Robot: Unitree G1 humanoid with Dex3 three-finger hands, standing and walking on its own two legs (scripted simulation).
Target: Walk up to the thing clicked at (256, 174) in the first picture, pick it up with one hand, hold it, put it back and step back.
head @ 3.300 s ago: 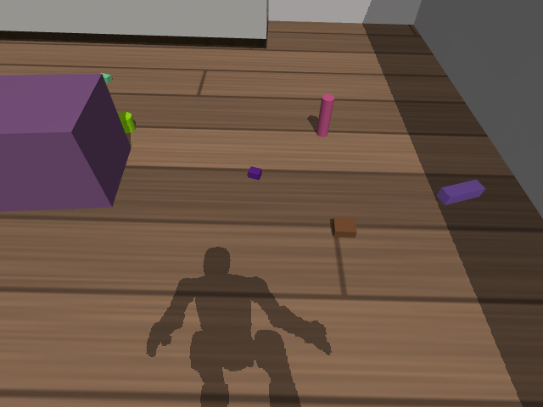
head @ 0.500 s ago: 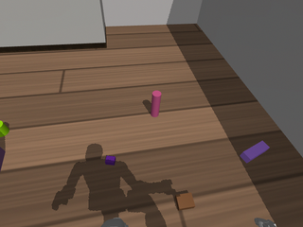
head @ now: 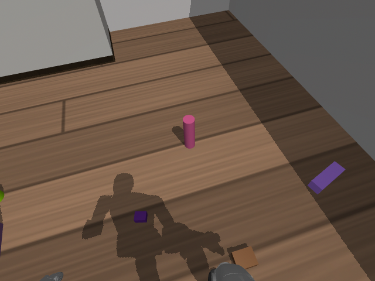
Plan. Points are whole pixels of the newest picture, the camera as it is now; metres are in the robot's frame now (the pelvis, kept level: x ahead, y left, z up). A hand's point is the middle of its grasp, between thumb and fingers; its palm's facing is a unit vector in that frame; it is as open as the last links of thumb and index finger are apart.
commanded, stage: walk up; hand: left
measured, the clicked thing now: (140, 216) +0.49 +0.25 -0.74
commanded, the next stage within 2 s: none
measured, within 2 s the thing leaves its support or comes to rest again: neither
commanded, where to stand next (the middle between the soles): +0.12 +0.01 m, yaw +1 degrees
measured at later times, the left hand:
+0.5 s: hand out of the picture +0.10 +0.30 -0.16, palm faces +0.00 -0.95 -0.32, open 7.4 cm
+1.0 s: hand out of the picture +0.13 +0.27 -0.13, palm faces +0.02 -0.94 -0.34, open 7.4 cm
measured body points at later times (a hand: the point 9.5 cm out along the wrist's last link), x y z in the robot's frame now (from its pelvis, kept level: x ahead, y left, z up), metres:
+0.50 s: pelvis +0.04 +0.03 +0.00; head +0.06 +0.06 +0.45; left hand +0.10 +0.35 -0.14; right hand +0.11 -0.28 -0.10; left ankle +0.09 +0.16 -0.72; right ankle +0.06 -0.11 -0.71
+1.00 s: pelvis +0.06 +0.02 +0.02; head +0.07 +0.01 +0.47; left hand +0.13 +0.32 -0.11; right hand +0.17 -0.28 -0.11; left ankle +0.09 +0.16 -0.72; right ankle +0.05 -0.11 -0.72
